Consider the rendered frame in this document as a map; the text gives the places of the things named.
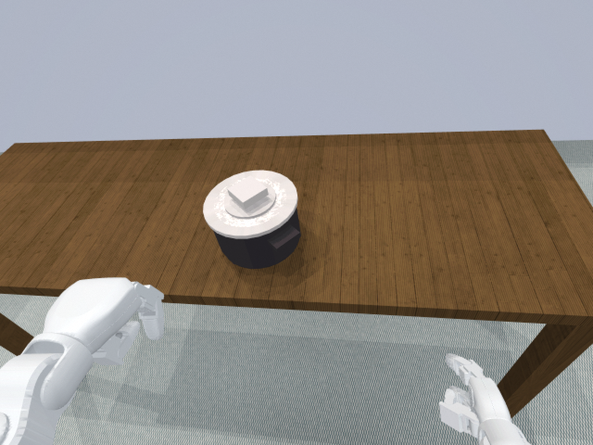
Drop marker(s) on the left robot forearm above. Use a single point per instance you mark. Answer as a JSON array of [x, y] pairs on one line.
[[37, 386]]

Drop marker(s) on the knob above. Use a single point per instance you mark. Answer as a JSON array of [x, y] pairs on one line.
[[247, 192]]

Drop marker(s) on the right robot forearm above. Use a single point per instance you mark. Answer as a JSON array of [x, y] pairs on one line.
[[500, 432]]

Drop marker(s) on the pot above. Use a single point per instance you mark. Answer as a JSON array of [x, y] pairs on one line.
[[263, 251]]

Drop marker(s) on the robot right hand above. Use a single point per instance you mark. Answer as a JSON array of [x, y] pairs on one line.
[[465, 411]]

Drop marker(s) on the table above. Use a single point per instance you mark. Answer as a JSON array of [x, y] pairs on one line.
[[484, 225]]

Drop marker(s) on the lid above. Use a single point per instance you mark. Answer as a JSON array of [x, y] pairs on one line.
[[226, 217]]

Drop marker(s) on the robot left hand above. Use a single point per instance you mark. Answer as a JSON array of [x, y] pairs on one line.
[[95, 310]]

